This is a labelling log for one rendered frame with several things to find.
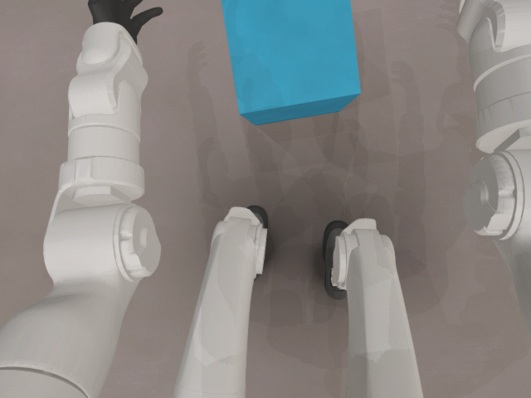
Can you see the right robot upper arm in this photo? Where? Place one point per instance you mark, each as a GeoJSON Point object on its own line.
{"type": "Point", "coordinates": [497, 203]}

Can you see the left robot upper arm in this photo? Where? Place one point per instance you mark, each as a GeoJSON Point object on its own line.
{"type": "Point", "coordinates": [64, 345]}

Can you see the robot left hand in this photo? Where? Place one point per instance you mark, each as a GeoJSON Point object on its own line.
{"type": "Point", "coordinates": [118, 11]}

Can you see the robot right foot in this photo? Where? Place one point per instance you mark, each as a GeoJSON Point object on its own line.
{"type": "Point", "coordinates": [332, 230]}

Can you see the carton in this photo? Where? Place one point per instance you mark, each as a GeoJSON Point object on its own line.
{"type": "Point", "coordinates": [291, 59]}

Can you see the robot left forearm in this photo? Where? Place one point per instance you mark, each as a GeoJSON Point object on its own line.
{"type": "Point", "coordinates": [104, 123]}

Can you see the robot right forearm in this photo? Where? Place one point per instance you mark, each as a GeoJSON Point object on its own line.
{"type": "Point", "coordinates": [498, 34]}

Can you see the left robot shin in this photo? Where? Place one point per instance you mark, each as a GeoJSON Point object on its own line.
{"type": "Point", "coordinates": [235, 212]}

